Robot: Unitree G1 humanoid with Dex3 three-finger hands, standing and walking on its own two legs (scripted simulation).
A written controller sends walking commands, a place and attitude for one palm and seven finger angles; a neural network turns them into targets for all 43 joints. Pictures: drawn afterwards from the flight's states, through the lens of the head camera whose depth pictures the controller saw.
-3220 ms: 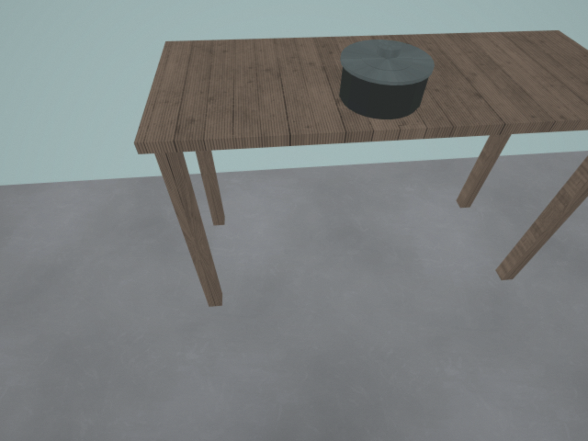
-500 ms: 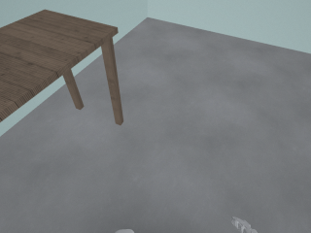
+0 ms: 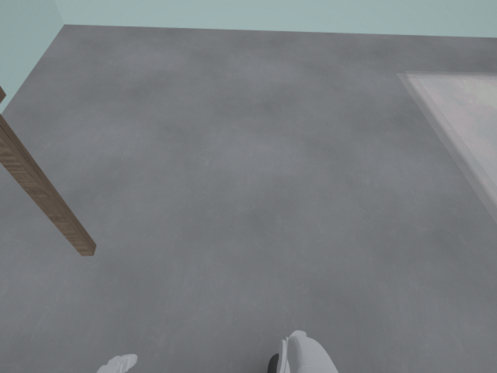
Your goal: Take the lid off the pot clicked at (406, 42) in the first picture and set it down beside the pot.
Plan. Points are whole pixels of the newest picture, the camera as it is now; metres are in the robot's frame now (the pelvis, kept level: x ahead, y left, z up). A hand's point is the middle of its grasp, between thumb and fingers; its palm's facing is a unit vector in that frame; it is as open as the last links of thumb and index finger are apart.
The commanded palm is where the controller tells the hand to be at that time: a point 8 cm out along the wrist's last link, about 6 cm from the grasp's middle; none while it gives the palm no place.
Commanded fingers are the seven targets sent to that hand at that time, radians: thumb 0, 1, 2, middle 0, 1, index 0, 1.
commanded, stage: walk to a spot facing it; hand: left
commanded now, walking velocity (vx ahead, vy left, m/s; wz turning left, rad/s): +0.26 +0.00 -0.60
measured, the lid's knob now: out of the picture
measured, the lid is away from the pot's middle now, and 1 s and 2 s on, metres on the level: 0.00 0.00 0.00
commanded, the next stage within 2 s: turn to face it in 0.26 s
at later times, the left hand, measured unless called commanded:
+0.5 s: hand (171, 305) +0.26 +0.15 -0.15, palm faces -0.17 -0.95 -0.28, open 7.3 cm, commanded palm none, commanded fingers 0.00 0.90 0.90 -0.20 -0.30 -0.20 -0.30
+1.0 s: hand (157, 310) +0.26 +0.18 -0.16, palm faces +0.06 -0.96 -0.26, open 7.4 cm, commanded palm none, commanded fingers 0.00 0.90 0.90 -0.20 -0.30 -0.20 -0.30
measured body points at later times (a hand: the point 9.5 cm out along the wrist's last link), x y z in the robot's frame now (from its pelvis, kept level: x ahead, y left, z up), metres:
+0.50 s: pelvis +0.16 -0.03 +0.00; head +0.17 -0.06 +0.45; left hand +0.27 +0.20 -0.13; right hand +0.22 -0.28 -0.14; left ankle +0.25 +0.13 -0.67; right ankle +0.17 -0.10 -0.74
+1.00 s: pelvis +0.19 -0.03 +0.00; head +0.23 -0.03 +0.45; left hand +0.25 +0.23 -0.14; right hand +0.23 -0.28 -0.15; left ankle +0.24 +0.09 -0.74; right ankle +0.17 -0.18 -0.70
